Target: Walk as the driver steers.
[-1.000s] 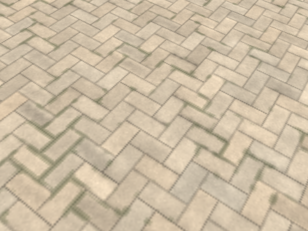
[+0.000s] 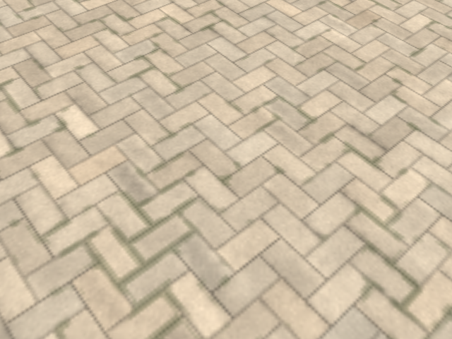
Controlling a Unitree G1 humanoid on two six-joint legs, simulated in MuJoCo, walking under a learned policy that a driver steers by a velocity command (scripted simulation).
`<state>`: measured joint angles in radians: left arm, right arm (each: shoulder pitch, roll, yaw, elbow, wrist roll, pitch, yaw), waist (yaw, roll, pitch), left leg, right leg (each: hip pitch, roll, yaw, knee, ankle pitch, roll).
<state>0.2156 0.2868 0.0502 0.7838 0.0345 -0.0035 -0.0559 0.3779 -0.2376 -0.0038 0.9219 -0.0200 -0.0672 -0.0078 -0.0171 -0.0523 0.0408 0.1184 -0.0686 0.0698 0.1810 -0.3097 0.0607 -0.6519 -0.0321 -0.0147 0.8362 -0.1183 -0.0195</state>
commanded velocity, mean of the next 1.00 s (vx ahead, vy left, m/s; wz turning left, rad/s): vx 0.06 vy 0.00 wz -0.41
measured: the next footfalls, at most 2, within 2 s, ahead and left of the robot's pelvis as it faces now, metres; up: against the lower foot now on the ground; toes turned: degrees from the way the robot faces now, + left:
right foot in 0.12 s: +0.22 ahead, -0.08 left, +0.00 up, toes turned -5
left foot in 0.70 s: +0.25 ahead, +0.09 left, +0.00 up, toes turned -29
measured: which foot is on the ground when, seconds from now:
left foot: down 0.00-0.10, up 0.12-0.68, down 0.70-1.00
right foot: up 0.00-0.10, down 0.12-0.70, up 0.72-1.00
